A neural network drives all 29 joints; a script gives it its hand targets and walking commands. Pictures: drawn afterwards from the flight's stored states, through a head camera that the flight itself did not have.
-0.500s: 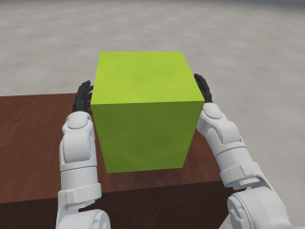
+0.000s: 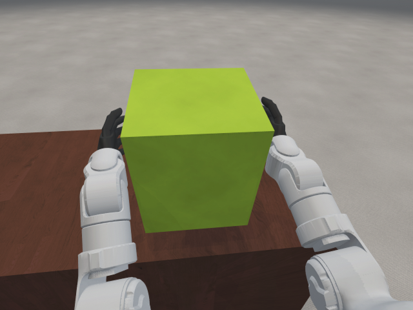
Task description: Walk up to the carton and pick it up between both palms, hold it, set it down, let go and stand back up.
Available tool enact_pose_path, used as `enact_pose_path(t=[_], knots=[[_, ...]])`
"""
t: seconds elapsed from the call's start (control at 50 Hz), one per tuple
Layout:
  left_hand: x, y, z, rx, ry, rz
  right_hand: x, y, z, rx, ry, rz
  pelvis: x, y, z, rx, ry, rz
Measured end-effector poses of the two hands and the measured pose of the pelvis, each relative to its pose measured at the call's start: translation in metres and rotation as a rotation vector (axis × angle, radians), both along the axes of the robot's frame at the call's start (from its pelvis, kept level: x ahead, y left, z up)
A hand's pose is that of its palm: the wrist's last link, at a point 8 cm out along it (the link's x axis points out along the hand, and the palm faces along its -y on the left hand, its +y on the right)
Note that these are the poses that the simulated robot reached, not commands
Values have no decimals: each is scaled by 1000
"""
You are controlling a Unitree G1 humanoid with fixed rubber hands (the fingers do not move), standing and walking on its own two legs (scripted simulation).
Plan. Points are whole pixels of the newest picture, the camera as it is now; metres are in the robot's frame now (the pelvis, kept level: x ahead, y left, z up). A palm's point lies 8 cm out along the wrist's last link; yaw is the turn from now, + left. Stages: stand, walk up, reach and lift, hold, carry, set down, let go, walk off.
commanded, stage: hold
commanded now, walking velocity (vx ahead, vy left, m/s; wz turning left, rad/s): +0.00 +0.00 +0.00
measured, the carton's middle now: (194, 151) +0.38 +0.01 +0.17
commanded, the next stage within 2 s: none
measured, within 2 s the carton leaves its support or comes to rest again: neither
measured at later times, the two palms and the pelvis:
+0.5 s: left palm (110, 154) +0.35 +0.16 +0.20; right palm (273, 140) +0.36 -0.14 +0.20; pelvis +0.00 +0.00 +0.00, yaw -1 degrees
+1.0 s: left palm (111, 155) +0.35 +0.16 +0.20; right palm (274, 142) +0.36 -0.14 +0.20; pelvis +0.00 +0.00 +0.00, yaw -1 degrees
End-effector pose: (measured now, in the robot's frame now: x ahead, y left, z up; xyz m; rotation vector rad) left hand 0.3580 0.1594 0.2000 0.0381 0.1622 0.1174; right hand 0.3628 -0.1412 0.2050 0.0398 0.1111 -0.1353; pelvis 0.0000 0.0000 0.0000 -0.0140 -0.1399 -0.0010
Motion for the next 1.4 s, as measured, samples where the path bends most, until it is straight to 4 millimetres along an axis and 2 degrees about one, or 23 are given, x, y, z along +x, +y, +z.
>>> enact_pose_path(t=[0.18, 0.4, 1.4], knots=[[-1, -2, -5, 11, 10, -8, -3, -2, -9, 2, 8, -5, -2, 2, 0, -2, 6, -4], [-5, 0, -3, -3, -4, 4, -4, 0, -3, -7, -7, 2, -2, 2, 0, 1, 14, -12], [-6, 1, -3, 4, -4, 1, -5, 1, -6, -2, -10, 2, 1, 1, 0, 1, 0, -11]])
